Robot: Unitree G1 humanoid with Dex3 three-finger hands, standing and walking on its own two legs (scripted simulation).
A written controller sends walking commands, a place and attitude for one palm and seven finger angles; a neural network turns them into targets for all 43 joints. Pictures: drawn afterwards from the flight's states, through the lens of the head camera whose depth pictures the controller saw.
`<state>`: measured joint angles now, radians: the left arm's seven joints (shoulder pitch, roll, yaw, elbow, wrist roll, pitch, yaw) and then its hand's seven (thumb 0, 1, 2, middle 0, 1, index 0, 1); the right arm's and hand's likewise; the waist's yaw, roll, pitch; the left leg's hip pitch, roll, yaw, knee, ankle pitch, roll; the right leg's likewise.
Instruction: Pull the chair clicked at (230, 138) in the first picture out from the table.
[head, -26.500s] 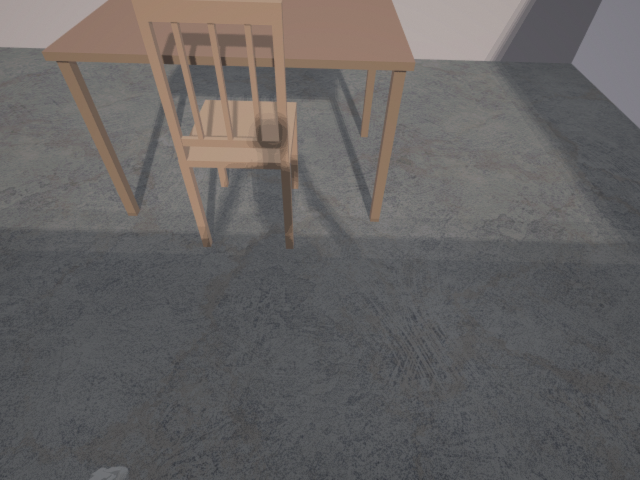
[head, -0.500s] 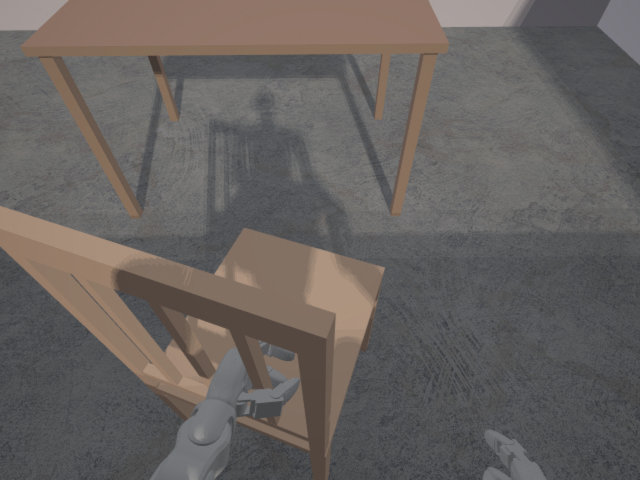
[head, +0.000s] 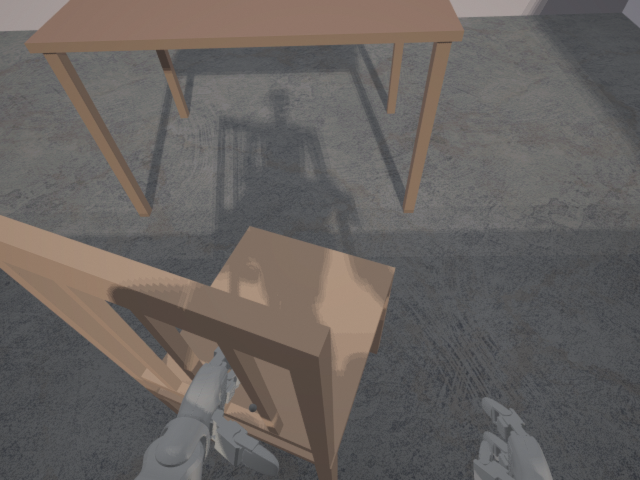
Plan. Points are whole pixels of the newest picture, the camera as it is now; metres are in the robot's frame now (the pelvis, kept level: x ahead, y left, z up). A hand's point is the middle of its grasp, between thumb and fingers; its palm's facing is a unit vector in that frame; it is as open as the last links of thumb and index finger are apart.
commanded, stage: open the thumb and straighten the fingers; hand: left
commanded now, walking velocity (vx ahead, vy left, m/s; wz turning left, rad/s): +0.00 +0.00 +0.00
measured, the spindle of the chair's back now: (192, 367) +0.27 +0.17 -0.02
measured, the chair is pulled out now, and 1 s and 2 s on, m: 0.75 0.75 0.75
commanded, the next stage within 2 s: draw the fingers out of the gap in 0.04 s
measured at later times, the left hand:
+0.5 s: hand (235, 470) +0.16 +0.11 -0.03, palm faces -0.18 -0.98 -0.08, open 17.5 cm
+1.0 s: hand out of the picture +0.10 +0.10 -0.02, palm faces -0.17 -0.98 -0.05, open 17.5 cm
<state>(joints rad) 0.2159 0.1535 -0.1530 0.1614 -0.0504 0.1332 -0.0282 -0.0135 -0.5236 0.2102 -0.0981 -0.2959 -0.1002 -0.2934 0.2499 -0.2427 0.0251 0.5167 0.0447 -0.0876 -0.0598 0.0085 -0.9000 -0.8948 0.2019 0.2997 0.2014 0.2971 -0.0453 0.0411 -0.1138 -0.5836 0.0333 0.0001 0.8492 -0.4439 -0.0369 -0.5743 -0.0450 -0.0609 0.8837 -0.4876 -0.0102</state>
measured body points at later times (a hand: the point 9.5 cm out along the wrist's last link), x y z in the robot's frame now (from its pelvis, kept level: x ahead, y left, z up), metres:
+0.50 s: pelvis +0.00 +0.01 -0.01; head +0.03 +0.00 +0.44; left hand +0.16 +0.16 -0.02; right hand +0.16 -0.23 -0.08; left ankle -0.01 +0.15 -0.70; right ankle -0.03 -0.11 -0.70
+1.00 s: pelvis -0.01 +0.02 -0.02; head +0.00 +0.02 +0.42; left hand +0.10 +0.16 -0.02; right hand +0.17 -0.21 -0.07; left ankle -0.01 +0.15 -0.70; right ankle -0.03 -0.11 -0.70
